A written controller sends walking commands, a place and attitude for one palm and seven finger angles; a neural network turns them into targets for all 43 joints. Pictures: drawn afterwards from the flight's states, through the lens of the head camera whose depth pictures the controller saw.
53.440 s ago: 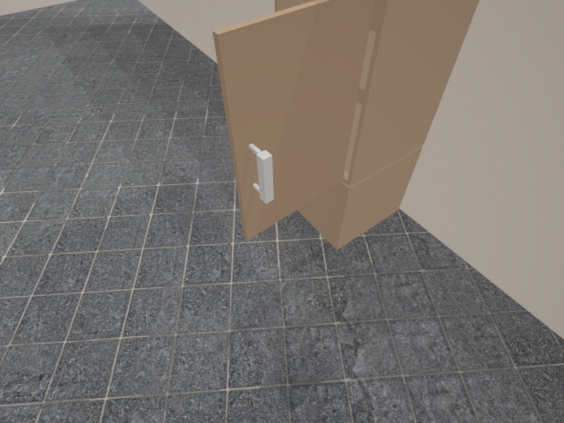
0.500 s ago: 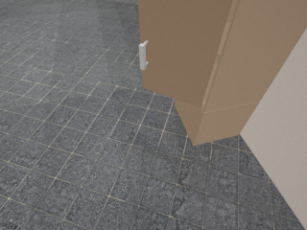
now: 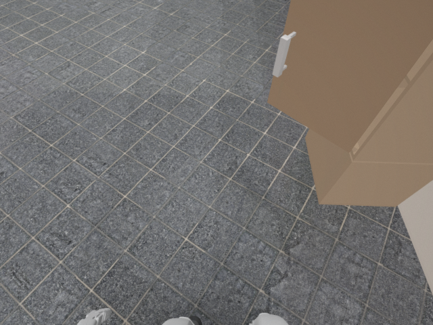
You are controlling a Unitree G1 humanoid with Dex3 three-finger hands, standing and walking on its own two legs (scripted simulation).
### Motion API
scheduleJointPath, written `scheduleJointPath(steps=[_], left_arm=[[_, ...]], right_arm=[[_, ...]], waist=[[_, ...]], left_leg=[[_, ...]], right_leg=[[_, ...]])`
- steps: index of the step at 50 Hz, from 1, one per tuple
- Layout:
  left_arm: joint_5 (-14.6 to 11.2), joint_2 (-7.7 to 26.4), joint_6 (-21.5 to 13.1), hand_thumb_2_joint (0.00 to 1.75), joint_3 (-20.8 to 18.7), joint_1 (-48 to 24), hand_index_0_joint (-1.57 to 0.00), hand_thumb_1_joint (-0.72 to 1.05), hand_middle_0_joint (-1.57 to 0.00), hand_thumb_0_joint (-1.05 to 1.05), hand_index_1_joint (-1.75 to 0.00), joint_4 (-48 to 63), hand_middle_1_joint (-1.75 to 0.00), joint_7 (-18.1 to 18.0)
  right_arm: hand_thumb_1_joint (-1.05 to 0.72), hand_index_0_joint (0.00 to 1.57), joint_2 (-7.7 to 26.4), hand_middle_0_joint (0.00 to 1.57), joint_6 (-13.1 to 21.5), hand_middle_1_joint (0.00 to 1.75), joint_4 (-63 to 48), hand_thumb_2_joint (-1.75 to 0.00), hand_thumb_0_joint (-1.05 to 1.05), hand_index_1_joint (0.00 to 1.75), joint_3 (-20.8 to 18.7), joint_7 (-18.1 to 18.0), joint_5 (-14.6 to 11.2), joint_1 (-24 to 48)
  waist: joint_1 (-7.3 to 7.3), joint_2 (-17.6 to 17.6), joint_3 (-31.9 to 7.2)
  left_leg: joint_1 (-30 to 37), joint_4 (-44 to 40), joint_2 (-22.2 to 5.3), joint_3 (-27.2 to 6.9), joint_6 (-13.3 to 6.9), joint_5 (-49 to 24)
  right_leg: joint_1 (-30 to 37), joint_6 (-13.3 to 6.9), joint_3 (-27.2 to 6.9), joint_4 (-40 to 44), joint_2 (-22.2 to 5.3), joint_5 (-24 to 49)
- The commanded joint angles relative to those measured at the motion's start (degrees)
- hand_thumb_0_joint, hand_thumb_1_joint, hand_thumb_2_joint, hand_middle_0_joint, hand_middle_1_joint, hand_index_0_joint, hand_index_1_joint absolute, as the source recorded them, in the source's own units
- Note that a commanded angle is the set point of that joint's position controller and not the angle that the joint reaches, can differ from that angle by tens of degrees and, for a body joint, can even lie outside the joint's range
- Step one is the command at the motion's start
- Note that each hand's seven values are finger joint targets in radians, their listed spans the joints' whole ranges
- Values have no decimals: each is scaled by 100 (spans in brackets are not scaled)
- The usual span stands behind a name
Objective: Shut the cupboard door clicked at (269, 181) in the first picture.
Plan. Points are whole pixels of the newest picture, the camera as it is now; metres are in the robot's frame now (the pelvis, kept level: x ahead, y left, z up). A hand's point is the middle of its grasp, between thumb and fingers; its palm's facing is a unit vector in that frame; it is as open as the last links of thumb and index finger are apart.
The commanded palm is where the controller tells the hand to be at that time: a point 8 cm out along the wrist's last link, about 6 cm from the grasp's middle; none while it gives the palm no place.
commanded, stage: walk to a spot facing it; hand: left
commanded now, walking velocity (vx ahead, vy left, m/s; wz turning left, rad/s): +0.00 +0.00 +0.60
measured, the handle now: (284, 54) +0.95 -0.22 -0.08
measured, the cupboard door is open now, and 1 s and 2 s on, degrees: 48 48 48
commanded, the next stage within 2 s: turn to face it in 1.10 s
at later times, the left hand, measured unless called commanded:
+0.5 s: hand out of the picture -0.05 +0.21 -0.19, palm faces +0.39 -0.89 -0.23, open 7.4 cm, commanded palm none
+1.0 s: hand (98, 304) +0.17 +0.25 -0.15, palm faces +0.54 -0.81 -0.22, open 7.4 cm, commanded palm none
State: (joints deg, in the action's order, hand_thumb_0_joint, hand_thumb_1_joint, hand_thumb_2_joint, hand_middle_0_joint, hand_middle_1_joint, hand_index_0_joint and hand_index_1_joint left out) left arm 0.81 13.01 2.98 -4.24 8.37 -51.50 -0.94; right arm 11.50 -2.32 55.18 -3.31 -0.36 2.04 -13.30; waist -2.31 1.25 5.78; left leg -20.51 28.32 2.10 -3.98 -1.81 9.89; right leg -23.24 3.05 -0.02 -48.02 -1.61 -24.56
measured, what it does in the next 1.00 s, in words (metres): walks ahead, turning left: right foot, then left foot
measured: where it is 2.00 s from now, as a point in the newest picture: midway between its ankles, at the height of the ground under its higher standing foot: (172, 286)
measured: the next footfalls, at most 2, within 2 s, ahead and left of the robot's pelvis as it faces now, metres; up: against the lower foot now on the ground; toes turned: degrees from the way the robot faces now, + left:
right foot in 0.08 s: +0.03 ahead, -0.15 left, +0.00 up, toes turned +4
left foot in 0.46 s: +0.03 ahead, +0.14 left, +0.00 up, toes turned +27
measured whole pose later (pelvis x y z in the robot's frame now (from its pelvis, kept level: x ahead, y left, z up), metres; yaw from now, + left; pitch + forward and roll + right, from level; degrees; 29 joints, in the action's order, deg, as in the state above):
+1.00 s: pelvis +0.19 +0.05 -0.01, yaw +34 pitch +0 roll +1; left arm 1.7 8.9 -2.7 -3.2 11.4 -51.3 0.4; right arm 11.9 -0.8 60.1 -4.1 1.1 1.6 -17.2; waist -2.3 1.9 4.6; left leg -26.0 70.4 -1.0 -0.2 -1.2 19.7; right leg -17.6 -1.5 10.3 -32.2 -4.4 -14.5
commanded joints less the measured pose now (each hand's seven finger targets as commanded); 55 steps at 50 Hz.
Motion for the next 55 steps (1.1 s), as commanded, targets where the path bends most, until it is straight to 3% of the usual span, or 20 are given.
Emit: scheduleJointPath(steps=[1, 2, 3, 4, 5, 9, 16, 21, 22, 23, 24, 29, 37, 41, 42, 43, 44, 45, 49, 55], left_arm=[[1, 463, -158, 90, -115, 667, -20, 90, -20, 0, -30, 322, -30, -70], [6, 578, -187, 90, -158, 922, -20, 90, -20, 0, -30, 282, -30, -88], [74, 980, -241, 90, -232, 1088, -20, 90, -20, 0, -30, 298, -30, -127], [149, 1427, -267, 90, -311, 927, -20, 90, -20, 0, -30, 399, -30, -154], [94, 1402, -226, 90, -201, 492, -20, 90, -20, 0, -30, 524, -30, -149], [77, 769, -365, 90, -113, 18, -20, 90, -20, 0, -30, 624, -30, -140], [112, 1094, -481, 90, -255, 1140, -20, 90, -20, 0, -30, 163, -30, -19], [71, 1256, -489, 90, -325, 1020, -20, 90, -20, 0, -30, 111, -30, 74], [32, 1086, -479, 90, -287, 984, -20, 90, -20, 0, -30, 167, -30, 120], [21, 658, -483, 90, -181, 758, -20, 90, -20, 0, -30, 457, -30, 217], [92, 723, -480, 90, -88, -176, -20, 90, -20, 0, -30, 843, -30, 197], [105, 590, -394, 90, -148, 255, -20, 90, -20, 0, -30, 393, -30, 267], [72, 397, -404, 90, -85, -21, -20, 90, -20, 0, -30, 491, -30, 321], [81, 537, -504, 90, -191, 861, -20, 90, -20, 0, -30, 222, -30, 295], [116, 866, -582, 90, -282, 1671, -20, 90, -20, 0, -30, 16, -30, 255], [177, 1535, -637, 90, -426, 2336, -20, 90, -20, 0, -30, -109, -30, 162], [83, 1457, -594, 90, -364, 2168, -20, 90, -20, 0, -30, -39, -30, 102], [103, 1244, -592, 90, -324, 1538, -20, 90, -20, 0, -30, 96, -30, 67], [105, 336, -700, 90, -108, 771, -20, 90, -20, 0, -30, 165, -30, 11], [82, 384, -741, 90, -106, 1175, -20, 90, -20, 0, -30, -124, -30, -26]], right_arm=[[-90, 20, 1179, 20, 6, 30, -516, -90, 0, 30, -346, -55, -25, 126], [-90, 20, 1100, 20, -11, 30, -597, -90, 0, 30, -343, -36, -63, 274], [-90, 20, 848, 20, -25, 30, -669, -90, 0, 30, -327, 10, -121, 247], [-90, 20, 525, 20, -8, 30, -791, -90, 0, 30, -305, 40, -119, 210], [-90, 20, 740, 20, -42, 30, -788, -90, 0, 30, -345, 79, -19, 239], [-90, 20, 592, 20, -87, 30, -654, -90, 0, 30, -269, 188, -59, 98], [-90, 20, 455, 20, 24, 30, -952, -90, 0, 30, -129, 311, -67, 1141], [-90, 20, 591, 20, 210, 30, -835, -90, 0, 30, -113, 293, -60, 491], [-90, 20, 990, 20, 253, 30, -656, -90, 0, 30, -217, 249, -46, -169], [-90, 20, 1748, 20, 270, 30, -512, -90, 0, 30, -425, 193, 30, -946], [-90, 20, 1926, 20, 277, 30, -274, -90, 0, 30, -433, 117, 10, -1596], [-90, 20, 1149, 20, 450, 30, -526, -90, 0, 30, -145, -41, -28, -304], [-90, 20, 1021, 20, 508, 30, -187, -90, 0, 30, -157, -12, -38, -405], [-90, 20, 961, 20, 469, 30, -86, -90, 0, 30, -171, -13, -55, -218], [-90, 20, 802, 20, 487, 30, -129, -90, 0, 30, -152, 9, -111, -192], [-90, 20, 324, 20, 514, 30, -256, -90, 0, 30, -75, 51, -190, -434], [-90, 20, 489, 20, 463, 30, -313, -90, 0, 30, -131, 47, -111, -435], [-90, 20, 451, 20, 450, 30, -286, -90, 0, 30, -156, 70, -77, -300], [-90, 20, 168, 20, 293, 30, 17, -90, 0, 30, -107, 178, -42, -346], [-90, 20, -97, 20, 181, 30, -331, -90, 0, 30, -5, 269, -52, 348]], waist=[[260, 871, -943], [416, 650, -958], [501, -224, -950], [485, -1691, -658], [319, -1175, -425], [-31, -1133, -423], [561, -1171, -306], [182, -853, -612], [-183, 38, -974], [-575, 1857, -1267], [-948, 1309, -1066], [-28, 747, -287], [98, 440, -30], [580, 148, -192], [952, -529, -490], [1142, -2435, -1058], [928, -1994, -977], [706, -1853, -636], [175, -898, -534], [255, -692, -455]], left_leg=[[237, -766, -1047, -1663, -528, -486], [-252, -578, -826, -1593, -348, 74], [-1065, 232, -328, -1208, -16, 935], [-1791, 1875, 460, -5, 437, 2029], [-1452, 3258, 161, -113, 365, 2284], [-1518, 4064, -314, 218, 523, 1322], [-1234, 2049, -440, 858, 439, 1509], [902, -8, -171, 1318, 208, 976], [2359, -488, -486, 754, -19, 901], [3590, -753, -2193, -1855, -761, 845], [3376, -1127, -2751, -2586, -1279, 343], [1518, -1493, -1719, -1051, -787, 636], [955, -1602, -1410, -591, -884, 587], [1, -569, -1135, -510, -642, 768], [-656, 795, -653, -132, -431, 853], [-1595, 3050, 268, 572, -98, 2290], [-1857, 4229, -41, 77, -139, 2489], [-2013, 4813, -291, -65, -103, 1814], [-1375, 4384, -760, 226, 149, 603], [-1587, 2587, -780, 782, 333, 659]], right_leg=[[1069, -67, 194, 1394, 263, 482], [1717, -103, 155, 2176, 160, 880], [2355, -370, -769, 3090, -698, 420], [2121, -1090, -2431, 3713, -2344, 58], [1040, -1326, -2081, 3649, -2629, 203], [1427, -1062, -391, 2908, -1611, 2356], [2269, -973, -12, 3076, -1927, 1832], [1491, -621, 712, 2051, -1852, 1702], [560, -302, 1206, 753, -1527, 1659], [-1435, 114, 1453, -1103, -605, -693], [-2227, 4, 640, -1884, -559, -1193], [-1529, 19, 134, -1598, -704, 564], [-454, 47, 448, 600, -361, 1287], [1612, -74, 559, 1440, -59, 1413], [2740, -225, -41, 2049, -514, 695], [3526, -762, -2442, 3221, -2299, -483], [2925, -983, -3248, 3878, -2731, -1676], [2182, -979, -3193, 4083, -2646, -2268], [1279, -751, -165, 3575, -1868, 990], [2077, -836, 1013, 3106, -1890, 4051]])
